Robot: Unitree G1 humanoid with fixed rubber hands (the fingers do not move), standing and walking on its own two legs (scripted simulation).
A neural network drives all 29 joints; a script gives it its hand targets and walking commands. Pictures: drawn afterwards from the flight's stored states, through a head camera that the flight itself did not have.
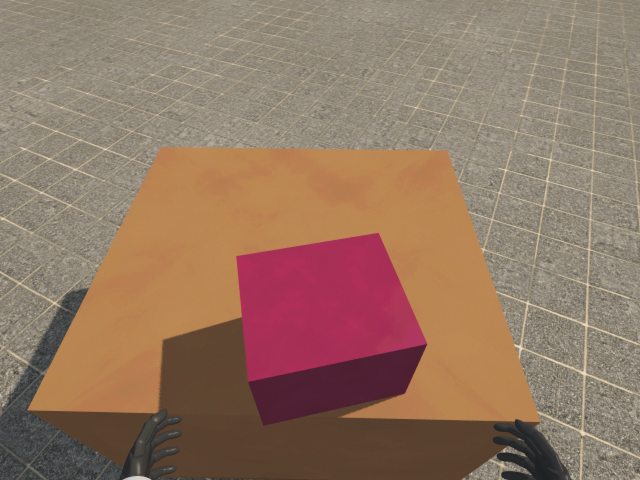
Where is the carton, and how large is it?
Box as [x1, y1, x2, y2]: [236, 233, 426, 425]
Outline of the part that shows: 378,233 236,256 248,382 263,425 404,393 423,352 426,342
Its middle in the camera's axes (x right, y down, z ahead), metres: +0.01 +0.16 +0.66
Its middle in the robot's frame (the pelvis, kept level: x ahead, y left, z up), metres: +0.39 +0.03 -0.12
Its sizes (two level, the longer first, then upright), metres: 0.252 0.218 0.190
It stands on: a pedestal, 0.55 m high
